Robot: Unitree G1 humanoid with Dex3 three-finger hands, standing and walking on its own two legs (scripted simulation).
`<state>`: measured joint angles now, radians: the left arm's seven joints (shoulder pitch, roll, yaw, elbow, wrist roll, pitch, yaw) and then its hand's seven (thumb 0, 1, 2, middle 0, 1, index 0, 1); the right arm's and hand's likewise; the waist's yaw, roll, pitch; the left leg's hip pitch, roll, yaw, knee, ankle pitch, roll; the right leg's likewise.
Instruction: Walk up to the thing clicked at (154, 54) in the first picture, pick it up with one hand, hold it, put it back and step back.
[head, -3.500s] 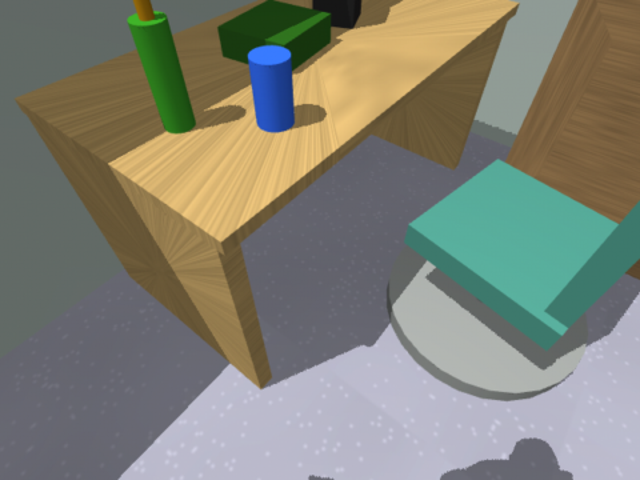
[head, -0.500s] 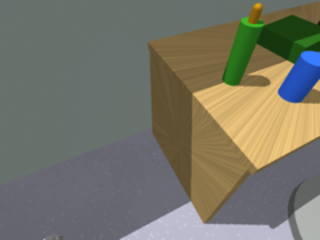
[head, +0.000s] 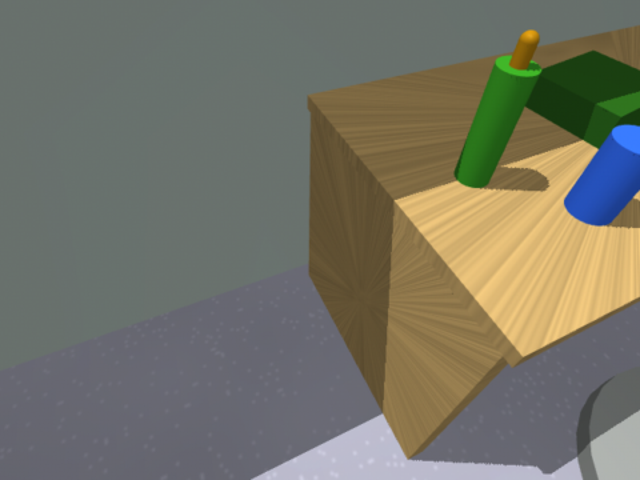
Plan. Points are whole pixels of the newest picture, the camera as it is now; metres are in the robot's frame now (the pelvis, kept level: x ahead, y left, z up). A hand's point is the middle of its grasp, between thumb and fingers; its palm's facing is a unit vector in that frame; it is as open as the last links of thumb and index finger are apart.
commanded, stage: walk up
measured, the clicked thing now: (497, 114) +0.68 -0.28 +0.10
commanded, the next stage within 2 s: stand in 0.22 s
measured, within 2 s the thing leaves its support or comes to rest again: neither
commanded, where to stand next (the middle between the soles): +0.05 -0.03 m, yaw -3 degrees
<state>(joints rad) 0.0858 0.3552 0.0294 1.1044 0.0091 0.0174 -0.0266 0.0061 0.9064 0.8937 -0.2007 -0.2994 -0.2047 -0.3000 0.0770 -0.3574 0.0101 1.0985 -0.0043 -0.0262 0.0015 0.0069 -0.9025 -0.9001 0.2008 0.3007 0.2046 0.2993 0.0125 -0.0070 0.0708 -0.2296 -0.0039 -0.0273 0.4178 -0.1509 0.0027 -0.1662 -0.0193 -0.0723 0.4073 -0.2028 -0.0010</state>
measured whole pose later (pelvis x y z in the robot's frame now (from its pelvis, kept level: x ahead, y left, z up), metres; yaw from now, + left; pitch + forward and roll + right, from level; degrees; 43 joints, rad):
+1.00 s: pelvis +0.04 -0.01 +0.01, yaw -1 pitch -2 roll +0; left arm 0.08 0.34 0.01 1.15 0.01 -0.02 0.00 0.01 0.91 0.89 -0.20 -0.30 -0.21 -0.30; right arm 0.08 -0.36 0.02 1.15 0.00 -0.01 0.00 0.01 -0.90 -0.90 0.20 0.30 0.20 0.30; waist 0.00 0.01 0.04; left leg -0.12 0.01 -0.02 0.32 -0.17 -0.01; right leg -0.06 -0.01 -0.06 0.31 -0.22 -0.01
